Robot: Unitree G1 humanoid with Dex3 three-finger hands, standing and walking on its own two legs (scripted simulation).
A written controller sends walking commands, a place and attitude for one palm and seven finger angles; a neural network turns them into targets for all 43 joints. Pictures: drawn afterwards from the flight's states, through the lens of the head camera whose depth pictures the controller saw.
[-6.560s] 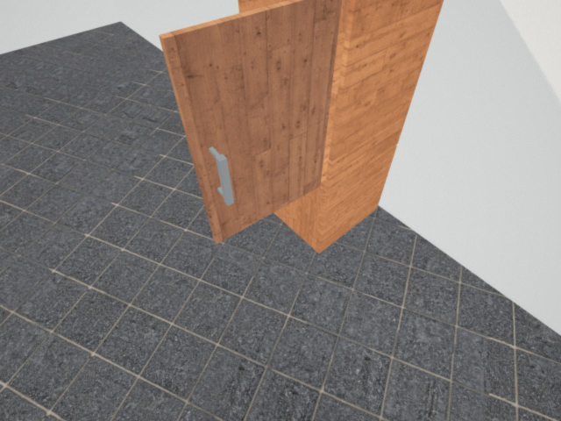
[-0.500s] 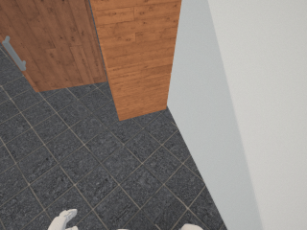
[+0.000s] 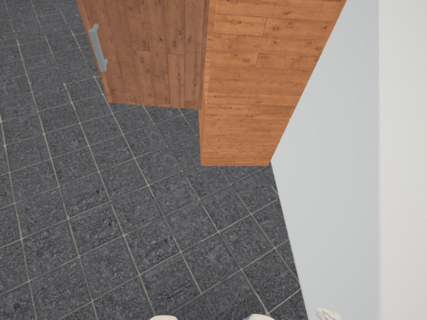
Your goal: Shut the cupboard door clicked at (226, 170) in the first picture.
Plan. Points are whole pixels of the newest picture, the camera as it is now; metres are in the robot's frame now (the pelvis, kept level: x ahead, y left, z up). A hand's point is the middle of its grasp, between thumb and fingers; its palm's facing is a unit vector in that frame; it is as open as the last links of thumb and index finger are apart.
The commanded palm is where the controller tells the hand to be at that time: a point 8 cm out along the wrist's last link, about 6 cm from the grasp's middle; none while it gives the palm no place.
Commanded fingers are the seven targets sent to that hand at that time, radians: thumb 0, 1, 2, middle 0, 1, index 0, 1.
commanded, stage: take the last steps up to it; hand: left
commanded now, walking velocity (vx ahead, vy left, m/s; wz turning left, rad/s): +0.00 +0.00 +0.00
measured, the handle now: (99, 48) +0.90 +0.46 -0.07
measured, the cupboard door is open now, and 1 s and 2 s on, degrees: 86 86 86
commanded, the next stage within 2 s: come to a stop and stand still in 1.44 s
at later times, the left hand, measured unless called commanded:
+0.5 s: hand out of the picture +0.03 +0.19 -0.15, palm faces +0.18 -0.96 -0.20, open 7.4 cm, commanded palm none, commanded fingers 0.00 0.90 0.90 -0.20 -0.30 -0.20 -0.30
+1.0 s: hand (76, 231) +0.29 +0.33 -0.14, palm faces +0.17 -0.96 -0.21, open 7.4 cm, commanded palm none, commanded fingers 0.00 0.90 0.90 -0.20 -0.30 -0.20 -0.30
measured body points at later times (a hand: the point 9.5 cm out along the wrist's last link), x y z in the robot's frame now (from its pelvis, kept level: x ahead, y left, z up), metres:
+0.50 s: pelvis +0.07 +0.01 +0.01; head +0.09 +0.01 +0.46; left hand +0.02 +0.24 -0.14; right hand +0.15 -0.24 -0.14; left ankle +0.10 +0.17 -0.66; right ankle +0.00 -0.14 -0.73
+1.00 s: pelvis +0.21 +0.13 +0.01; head +0.23 +0.11 +0.46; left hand +0.28 +0.38 -0.12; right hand +0.26 -0.10 -0.15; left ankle +0.19 +0.20 -0.73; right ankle +0.32 +0.04 -0.69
